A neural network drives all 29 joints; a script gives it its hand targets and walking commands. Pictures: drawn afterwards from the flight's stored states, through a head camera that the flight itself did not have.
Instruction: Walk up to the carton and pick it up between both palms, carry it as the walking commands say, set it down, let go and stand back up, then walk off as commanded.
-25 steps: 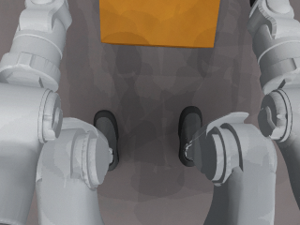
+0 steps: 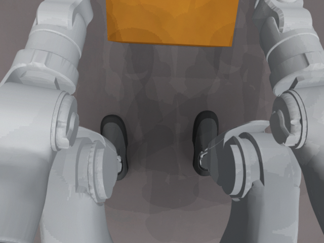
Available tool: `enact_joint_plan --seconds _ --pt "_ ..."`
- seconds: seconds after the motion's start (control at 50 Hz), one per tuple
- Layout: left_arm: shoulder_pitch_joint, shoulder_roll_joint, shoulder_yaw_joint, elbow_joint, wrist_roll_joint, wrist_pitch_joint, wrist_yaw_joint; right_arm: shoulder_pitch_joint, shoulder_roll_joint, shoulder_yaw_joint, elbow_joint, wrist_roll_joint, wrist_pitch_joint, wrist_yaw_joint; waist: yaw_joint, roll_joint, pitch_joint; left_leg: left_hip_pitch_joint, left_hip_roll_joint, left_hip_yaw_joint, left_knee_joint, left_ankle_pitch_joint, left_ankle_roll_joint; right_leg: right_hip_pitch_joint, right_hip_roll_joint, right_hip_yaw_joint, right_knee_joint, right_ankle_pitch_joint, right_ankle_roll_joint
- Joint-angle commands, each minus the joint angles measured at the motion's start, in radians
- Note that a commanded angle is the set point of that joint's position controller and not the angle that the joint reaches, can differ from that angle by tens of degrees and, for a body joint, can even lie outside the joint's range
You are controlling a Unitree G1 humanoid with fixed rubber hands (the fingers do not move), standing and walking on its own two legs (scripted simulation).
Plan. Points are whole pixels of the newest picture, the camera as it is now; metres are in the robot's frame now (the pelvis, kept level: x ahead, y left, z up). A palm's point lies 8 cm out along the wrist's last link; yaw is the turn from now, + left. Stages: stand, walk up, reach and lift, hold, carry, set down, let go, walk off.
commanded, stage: reach and lift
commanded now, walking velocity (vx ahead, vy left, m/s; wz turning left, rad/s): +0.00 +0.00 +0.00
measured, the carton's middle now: out of the picture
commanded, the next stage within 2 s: none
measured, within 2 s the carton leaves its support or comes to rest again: leaves its support in 0.76 s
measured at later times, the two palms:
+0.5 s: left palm out of the picture +0.56 +0.13 -0.20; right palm out of the picture +0.55 -0.19 -0.20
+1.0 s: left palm out of the picture +0.56 +0.13 -0.17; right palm out of the picture +0.54 -0.19 -0.17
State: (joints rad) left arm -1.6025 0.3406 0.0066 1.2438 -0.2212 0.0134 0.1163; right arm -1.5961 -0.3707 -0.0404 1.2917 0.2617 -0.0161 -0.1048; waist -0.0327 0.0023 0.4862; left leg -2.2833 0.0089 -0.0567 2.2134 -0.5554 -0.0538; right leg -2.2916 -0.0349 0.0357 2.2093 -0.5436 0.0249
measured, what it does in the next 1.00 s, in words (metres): stands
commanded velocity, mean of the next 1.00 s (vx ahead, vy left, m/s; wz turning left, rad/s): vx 0.00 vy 0.00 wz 0.00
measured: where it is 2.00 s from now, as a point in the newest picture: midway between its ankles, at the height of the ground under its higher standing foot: (159, 155)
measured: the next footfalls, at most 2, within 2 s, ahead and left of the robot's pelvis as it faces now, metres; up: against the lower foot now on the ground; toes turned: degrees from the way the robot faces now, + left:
none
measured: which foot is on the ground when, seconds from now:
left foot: down 0.00-1.00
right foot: down 0.00-1.00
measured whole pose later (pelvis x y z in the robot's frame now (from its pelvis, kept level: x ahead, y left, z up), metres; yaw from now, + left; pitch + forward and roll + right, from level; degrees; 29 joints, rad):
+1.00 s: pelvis +0.00 +0.00 +0.00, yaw +0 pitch +38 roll +0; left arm -1.48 0.29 0.14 1.08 -0.12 0.17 0.12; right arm -1.48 -0.33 -0.15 1.11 0.15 0.16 -0.09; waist -0.04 0.02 0.34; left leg -2.32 0.00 -0.06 2.22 -0.56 -0.05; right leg -2.33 -0.02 0.05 2.22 -0.54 0.04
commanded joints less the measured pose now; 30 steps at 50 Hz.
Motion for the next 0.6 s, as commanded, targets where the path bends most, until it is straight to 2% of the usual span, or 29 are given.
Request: enact_joint_plan --seconds 0.0,0.08,0.12,0.22,0.26,0.4,0.58 --pt "-0.252 -0.013 -0.018 -0.109 0.000 -0.024 -0.019 -0.209 -0.001 0.015 -0.096 0.000 -0.021 0.018 -0.023 0.028 -1.185 0.568 -0.058 0.084 -0.137 0.298 0.008 0.591 0.059 -0.055 -0.162 0.326 0.009" --pt "-0.278 -0.101 -0.039 -0.119 0.002 -0.026 -0.041 -0.241 0.091 0.042 -0.109 0.005 -0.019 0.045 -0.017 0.026 -1.170 0.582 -0.063 0.081 -0.140 0.296 0.013 0.581 0.062 -0.058 -0.162 0.315 0.006" --pt "-0.308 -0.194 -0.055 -0.123 0.007 -0.020 -0.066 -0.272 0.189 0.056 -0.116 -0.001 -0.011 0.071 -0.016 0.030 -1.158 0.582 -0.067 0.081 -0.140 0.287 0.016 0.569 0.066 -0.061 -0.161 0.303 0.003" --pt "-0.411 -0.590 -0.077 -0.151 0.052 0.027 -0.187 -0.398 0.600 0.097 -0.178 -0.038 0.036 0.196 -0.013 0.034 -1.099 0.541 -0.085 0.090 -0.134 0.252 0.027 0.518 0.083 -0.076 -0.150 0.266 -0.008" --pt "-0.407 -0.667 -0.059 -0.175 0.074 0.046 -0.223 -0.401 0.676 0.087 -0.210 -0.054 0.061 0.233 -0.011 0.033 -1.082 0.518 -0.091 0.101 -0.129 0.250 0.029 0.506 0.090 -0.086 -0.143 0.265 -0.010" --pt "-0.334 -0.793 -0.031 -0.216 0.098 0.082 -0.286 -0.350 0.802 0.074 -0.260 -0.069 0.104 0.298 -0.002 0.030 -1.052 0.462 -0.102 0.120 -0.109 0.292 0.038 0.492 0.107 -0.096 -0.124 0.318 -0.010" --pt "-0.297 -0.854 -0.050 -0.249 0.078 0.086 -0.300 -0.331 0.860 0.090 -0.301 -0.048 0.107 0.314 -0.001 0.027 -1.084 0.456 -0.108 0.117 -0.100 0.342 0.048 0.490 0.111 -0.096 -0.107 0.373 -0.015"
